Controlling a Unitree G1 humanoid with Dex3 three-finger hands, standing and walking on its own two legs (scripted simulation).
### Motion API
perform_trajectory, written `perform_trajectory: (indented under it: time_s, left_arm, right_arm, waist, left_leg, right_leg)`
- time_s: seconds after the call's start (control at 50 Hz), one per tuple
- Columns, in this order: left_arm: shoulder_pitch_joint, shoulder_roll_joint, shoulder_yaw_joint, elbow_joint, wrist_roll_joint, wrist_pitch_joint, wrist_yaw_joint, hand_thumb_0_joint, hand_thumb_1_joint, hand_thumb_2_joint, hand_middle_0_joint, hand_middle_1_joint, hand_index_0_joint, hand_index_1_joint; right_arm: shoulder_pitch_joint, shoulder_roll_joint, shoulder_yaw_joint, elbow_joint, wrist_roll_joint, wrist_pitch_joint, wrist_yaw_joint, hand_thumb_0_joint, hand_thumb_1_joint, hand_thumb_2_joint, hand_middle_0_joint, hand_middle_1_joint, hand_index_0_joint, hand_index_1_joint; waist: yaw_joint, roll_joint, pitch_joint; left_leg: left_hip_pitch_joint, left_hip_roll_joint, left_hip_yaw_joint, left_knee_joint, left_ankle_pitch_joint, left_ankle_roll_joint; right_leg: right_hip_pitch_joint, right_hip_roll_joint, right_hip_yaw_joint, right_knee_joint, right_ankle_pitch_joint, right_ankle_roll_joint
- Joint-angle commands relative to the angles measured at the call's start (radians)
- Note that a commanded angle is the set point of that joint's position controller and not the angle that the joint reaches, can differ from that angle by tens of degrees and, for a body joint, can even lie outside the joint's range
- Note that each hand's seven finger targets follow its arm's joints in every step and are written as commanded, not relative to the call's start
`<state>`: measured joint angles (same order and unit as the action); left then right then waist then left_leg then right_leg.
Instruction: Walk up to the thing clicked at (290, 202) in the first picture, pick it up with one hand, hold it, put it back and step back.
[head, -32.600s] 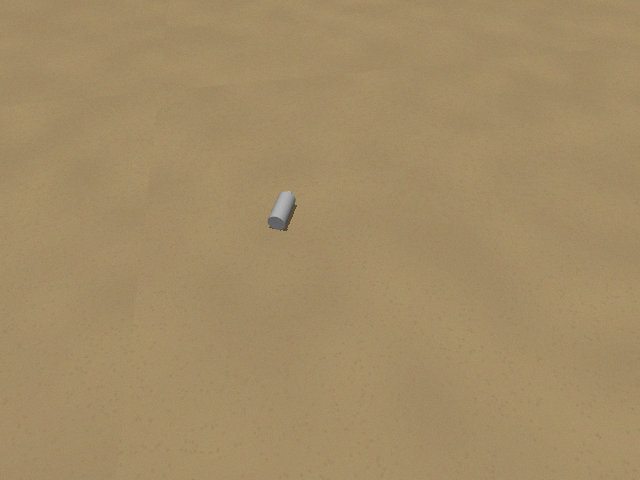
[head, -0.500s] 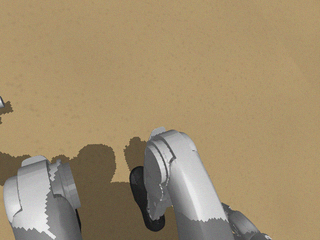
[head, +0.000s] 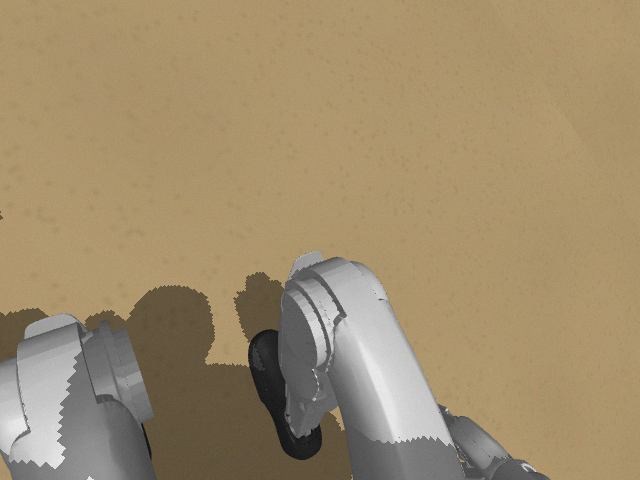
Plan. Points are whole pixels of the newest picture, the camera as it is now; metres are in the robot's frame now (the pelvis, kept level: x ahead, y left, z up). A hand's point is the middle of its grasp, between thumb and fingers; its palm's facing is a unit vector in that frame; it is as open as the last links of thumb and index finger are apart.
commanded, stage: open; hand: left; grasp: from above
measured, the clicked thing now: out of the picture +0.42 +0.35 -0.26
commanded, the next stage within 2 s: withdraw in 1.00 s
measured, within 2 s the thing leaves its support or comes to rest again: neither
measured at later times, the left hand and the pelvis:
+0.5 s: hand out of the picture +0.41 +0.37 -0.24, palm faces -0.46 -0.17 -0.87, open 12.1 cm; pelvis +0.00 +0.00 +0.00, yaw +0 degrees
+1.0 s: hand out of the picture +0.41 +0.36 -0.24, palm faces -0.46 -0.17 -0.87, open 14.0 cm; pelvis +0.00 +0.00 +0.00, yaw +0 degrees
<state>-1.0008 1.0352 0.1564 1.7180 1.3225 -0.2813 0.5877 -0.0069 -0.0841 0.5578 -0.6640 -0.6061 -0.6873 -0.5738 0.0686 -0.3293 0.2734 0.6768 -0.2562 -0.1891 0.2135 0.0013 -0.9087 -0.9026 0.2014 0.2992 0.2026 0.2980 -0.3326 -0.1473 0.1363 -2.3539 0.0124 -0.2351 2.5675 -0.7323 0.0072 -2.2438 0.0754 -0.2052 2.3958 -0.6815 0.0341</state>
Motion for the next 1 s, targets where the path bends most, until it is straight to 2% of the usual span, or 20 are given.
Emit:
perform_trajectory:
  time_s: [0.0, 0.02, 0.04, 0.06, 0.12, 0.18, 0.32, 0.36, 0.54, 0.58, 0.62, 0.64, 0.7, 0.72, 0.76, 0.8, 0.88, 0.9, 0.92, 0.98]
  left_arm:
    - [-0.177, 0.298, 0.050, -0.093, -0.024, 0.006, 0.046, 0.000, 0.714, 0.854, -1.064, -0.707, -1.062, -0.709]
    - [-0.173, 0.249, 0.015, -0.107, -0.026, 0.000, 0.040, 0.000, 0.703, 0.860, -1.062, -0.701, -1.057, -0.706]
    - [-0.169, 0.277, 0.046, -0.104, -0.031, -0.002, 0.044, 0.000, 0.690, 0.877, -1.052, -0.715, -1.045, -0.722]
    - [-0.201, 0.264, 0.021, -0.120, -0.028, -0.003, 0.041, 0.000, 0.681, 0.859, -1.036, -0.722, -1.034, -0.724]
    - [-0.235, 0.234, -0.014, -0.158, -0.039, -0.010, 0.032, 0.000, 0.441, 0.759, -0.796, -0.686, -0.794, -0.684]
    - [-0.186, 0.291, 0.039, -0.115, -0.029, -0.012, 0.041, 0.000, 0.201, 0.701, -0.567, -0.678, -0.573, -0.672]
    - [-0.220, 0.252, -0.004, -0.100, -0.031, -0.017, 0.041, 0.000, -0.218, 0.734, -0.331, -0.761, -0.337, -0.755]
    - [-0.199, 0.264, 0.007, -0.107, -0.031, -0.015, 0.044, 0.000, -0.284, 0.793, -0.289, -0.794, -0.288, -0.795]
    - [-0.200, 0.280, 0.022, -0.108, -0.031, -0.007, 0.036, 0.000, -0.424, 0.914, -0.173, -0.910, -0.168, -0.915]
    - [-0.262, 0.215, -0.039, -0.182, -0.042, -0.018, 0.025, 0.000, -0.463, 0.937, -0.141, -0.936, -0.136, -0.941]
    - [-0.256, 0.231, -0.041, -0.164, -0.038, -0.015, 0.022, 0.000, -0.478, 0.947, -0.110, -0.970, -0.112, -0.968]
    - [-0.194, 0.270, 0.005, -0.111, -0.039, -0.007, 0.029, 0.000, -0.503, 0.966, -0.085, -0.990, -0.086, -0.988]
    - [-0.199, 0.231, -0.023, -0.106, -0.033, -0.008, 0.028, 0.000, -0.523, 0.986, -0.077, -1.003, -0.075, -1.004]
    - [-0.195, 0.276, 0.018, -0.118, -0.039, -0.007, 0.034, 0.000, -0.528, 0.992, -0.071, -1.003, -0.068, -1.005]
    - [-0.231, 0.223, -0.029, -0.152, -0.040, -0.011, 0.029, 0.000, -0.531, 0.991, -0.068, -1.014, -0.067, -1.015]
    - [-0.225, 0.241, -0.028, -0.126, -0.036, -0.005, 0.028, 0.000, -0.530, 0.994, -0.065, -1.011, -0.063, -1.011]
    - [-0.194, 0.279, 0.016, -0.097, -0.042, -0.004, 0.035, 0.000, -0.526, 0.993, -0.064, -1.015, -0.063, -1.014]
    - [-0.238, 0.228, -0.038, -0.150, -0.040, -0.009, 0.027, 0.000, -0.512, 0.980, -0.062, -1.018, -0.066, -1.013]
    - [-0.210, 0.260, 0.000, -0.105, -0.051, -0.008, 0.034, 0.000, -0.519, 0.985, -0.062, -1.021, -0.064, -1.017]
    - [-0.222, 0.248, -0.026, -0.116, -0.044, -0.010, 0.030, 0.000, -0.518, 0.984, -0.062, -1.031, -0.066, -1.026]
  right_arm:
    - [0.179, -0.325, -0.098, 0.003, 0.014, 0.003, -0.010, 0.000, -0.903, -0.902, 0.200, 0.300, 0.200, 0.300]
    - [0.159, -0.319, -0.103, -0.003, 0.010, 0.004, -0.008, 0.000, -0.903, -0.903, 0.200, 0.300, 0.200, 0.300]
    - [0.176, -0.320, -0.100, 0.007, 0.004, 0.009, -0.010, 0.000, -0.902, -0.903, 0.200, 0.300, 0.200, 0.300]
    - [0.169, -0.314, -0.097, -0.002, 0.006, 0.009, -0.010, 0.000, -0.902, -0.903, 0.200, 0.300, 0.200, 0.300]
    - [0.156, -0.316, -0.093, -0.014, 0.012, 0.005, -0.009, 0.000, -0.890, -0.898, 0.201, 0.301, 0.201, 0.301]
    - [0.184, -0.331, -0.096, 0.008, 0.008, 0.008, -0.010, 0.000, -0.889, -0.898, 0.201, 0.301, 0.201, 0.301]
    - [0.167, -0.326, -0.092, -0.002, 0.010, 0.003, -0.009, 0.000, -0.891, -0.899, 0.201, 0.301, 0.201, 0.301]
    - [0.163, -0.327, -0.093, 0.000, 0.010, 0.005, -0.011, 0.000, -0.890, -0.899, 0.201, 0.301, 0.201, 0.301]
    - [0.173, -0.325, -0.086, -0.006, 0.010, 0.007, -0.007, 0.000, -0.892, -0.900, 0.201, 0.301, 0.201, 0.301]
    - [0.153, -0.316, -0.087, -0.017, 0.014, 0.002, -0.007, 0.000, -0.891, -0.899, 0.201, 0.301, 0.201, 0.301]
    - [0.170, -0.322, -0.086, -0.002, 0.015, -0.002, -0.004, 0.000, -0.889, -0.898, 0.201, 0.301, 0.201, 0.301]
    - [0.174, -0.337, -0.092, -0.002, 0.014, 0.000, -0.005, 0.000, -0.888, -0.898, 0.201, 0.301, 0.201, 0.301]
    - [0.167, -0.323, -0.088, -0.009, 0.012, 0.002, -0.004, 0.000, -0.889, -0.898, 0.201, 0.301, 0.201, 0.301]
    - [0.174, -0.331, -0.090, 0.001, 0.013, 0.005, -0.007, 0.000, -0.887, -0.897, 0.201, 0.301, 0.201, 0.301]
    - [0.155, -0.314, -0.084, -0.014, 0.015, 0.002, -0.004, 0.000, -0.889, -0.898, 0.201, 0.301, 0.201, 0.301]
    - [0.159, -0.325, -0.083, -0.019, 0.020, 0.000, -0.004, 0.000, -0.888, -0.897, 0.201, 0.301, 0.201, 0.301]
    - [0.178, -0.334, -0.084, -0.003, 0.017, -0.001, -0.009, 0.000, -0.886, -0.896, 0.201, 0.301, 0.201, 0.301]
    - [0.166, -0.319, -0.077, -0.017, 0.018, -0.003, -0.007, 0.000, -0.884, -0.896, 0.201, 0.301, 0.201, 0.301]
    - [0.154, -0.331, -0.081, -0.012, 0.016, -0.001, -0.010, 0.000, -0.885, -0.896, 0.201, 0.301, 0.201, 0.301]
    - [0.148, -0.325, -0.079, -0.022, 0.020, -0.001, -0.012, 0.000, -0.887, -0.897, 0.201, 0.301, 0.201, 0.301]
  waist:
    - [0.000, 0.533, -0.631]
    - [-0.001, 0.547, -0.641]
    - [-0.008, 0.540, -0.657]
    - [-0.012, 0.535, -0.659]
    - [-0.020, 0.543, -0.663]
    - [-0.014, 0.542, -0.644]
    - [-0.032, 0.522, -0.623]
    - [-0.010, 0.524, -0.637]
    - [-0.022, 0.536, -0.627]
    - [-0.021, 0.547, -0.642]
    - [-0.028, 0.559, -0.651]
    - [-0.016, 0.542, -0.664]
    - [-0.019, 0.542, -0.629]
    - [-0.011, 0.540, -0.651]
    - [-0.014, 0.569, -0.653]
    - [-0.027, 0.517, -0.644]
    - [-0.022, 0.514, -0.630]
    - [-0.022, 0.536, -0.635]
    - [-0.016, 0.510, -0.639]
    - [-0.016, 0.521, -0.644]
  left_leg:
    - [0.501, 0.030, 0.066, -0.288, 0.255, -0.005]
    - [0.505, 0.032, 0.070, -0.289, 0.257, -0.005]
    - [0.506, 0.032, 0.072, -0.287, 0.269, -0.002]
    - [0.492, 0.033, 0.076, -0.274, 0.262, 0.002]
    - [0.512, 0.030, 0.072, -0.275, 0.274, 0.001]
    - [0.523, 0.033, 0.059, -0.288, 0.278, -0.006]
    - [0.493, 0.033, 0.066, -0.279, 0.228, 0.002]
    - [0.490, 0.035, 0.064, -0.283, 0.238, 0.000]
    - [0.493, 0.034, 0.063, -0.287, 0.254, -0.002]
    - [0.504, 0.034, 0.071, -0.281, 0.252, -0.001]
    - [0.532, 0.034, 0.066, -0.278, 0.266, -0.003]
    - [0.531, 0.035, 0.061, -0.283, 0.269, -0.003]
    - [0.513, 0.035, 0.065, -0.286, 0.267, -0.004]
    - [0.522, 0.036, 0.057, -0.296, 0.269, -0.006]
    - [0.525, 0.035, 0.067, -0.293, 0.274, -0.007]
    - [0.498, 0.036, 0.072, -0.269, 0.262, 0.004]
    - [0.498, 0.034, 0.070, -0.281, 0.255, 0.002]
    - [0.494, 0.035, 0.074, -0.279, 0.257, 0.002]
    - [0.492, 0.035, 0.061, -0.290, 0.234, 0.000]
    - [0.487, 0.037, 0.068, -0.285, 0.219, 0.003]
  right_leg:
    - [0.323, 0.034, -0.069, -0.180, 0.266, -0.062]
    - [0.334, 0.039, -0.061, -0.184, 0.268, -0.064]
    - [0.356, 0.041, -0.067, -0.193, 0.284, -0.059]
    - [0.362, 0.043, -0.056, -0.196, 0.283, -0.059]
    - [0.341, 0.040, -0.065, -0.195, 0.290, -0.057]
    - [0.338, 0.036, -0.075, -0.184, 0.285, -0.060]
    - [0.328, 0.040, -0.069, -0.197, 0.256, -0.058]
    - [0.339, 0.042, -0.067, -0.201, 0.261, -0.059]
    - [0.339, 0.039, -0.071, -0.198, 0.273, -0.058]
    - [0.336, 0.042, -0.065, -0.206, 0.276, -0.059]
    - [0.331, 0.039, -0.067, -0.195, 0.286, -0.058]
    - [0.347, 0.039, -0.070, -0.194, 0.285, -0.058]
    - [0.331, 0.041, -0.069, -0.197, 0.281, -0.058]
    - [0.339, 0.040, -0.072, -0.197, 0.281, -0.059]
    - [0.343, 0.042, -0.063, -0.193, 0.288, -0.064]
    - [0.346, 0.044, -0.061, -0.202, 0.286, -0.057]
    - [0.353, 0.041, -0.066, -0.208, 0.274, -0.057]
    - [0.351, 0.044, -0.059, -0.207, 0.277, -0.059]
    - [0.339, 0.040, -0.071, -0.205, 0.255, -0.059]
    - [0.343, 0.047, -0.061, -0.210, 0.247, -0.061]
